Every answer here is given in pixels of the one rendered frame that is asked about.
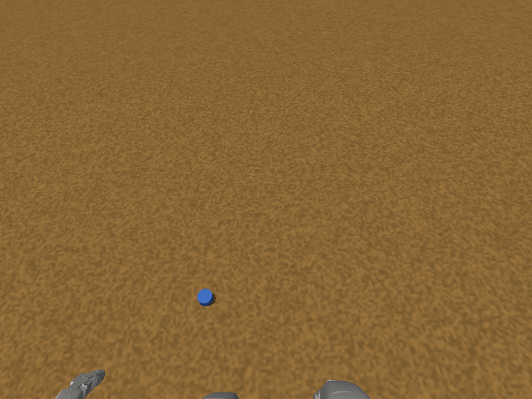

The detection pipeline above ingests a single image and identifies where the tin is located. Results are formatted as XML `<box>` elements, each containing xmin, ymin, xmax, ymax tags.
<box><xmin>197</xmin><ymin>288</ymin><xmax>214</xmax><ymax>306</ymax></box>

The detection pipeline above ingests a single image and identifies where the left robot hand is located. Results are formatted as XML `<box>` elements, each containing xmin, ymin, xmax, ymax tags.
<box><xmin>55</xmin><ymin>370</ymin><xmax>106</xmax><ymax>399</ymax></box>

